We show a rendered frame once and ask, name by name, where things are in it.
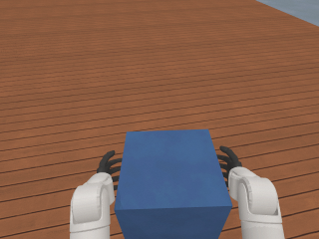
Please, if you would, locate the robot right forearm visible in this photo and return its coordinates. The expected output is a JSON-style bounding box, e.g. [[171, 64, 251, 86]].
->
[[228, 166, 285, 239]]

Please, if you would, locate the right robot hand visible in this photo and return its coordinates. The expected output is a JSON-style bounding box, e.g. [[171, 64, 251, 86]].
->
[[216, 145, 242, 187]]

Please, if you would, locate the robot left forearm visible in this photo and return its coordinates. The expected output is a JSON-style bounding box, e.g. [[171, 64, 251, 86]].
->
[[69, 172, 115, 239]]

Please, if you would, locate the left robot hand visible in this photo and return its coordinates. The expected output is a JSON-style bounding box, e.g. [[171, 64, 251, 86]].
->
[[97, 150, 123, 191]]

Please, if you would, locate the carton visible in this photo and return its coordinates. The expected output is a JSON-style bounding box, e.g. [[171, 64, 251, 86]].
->
[[114, 128, 233, 239]]

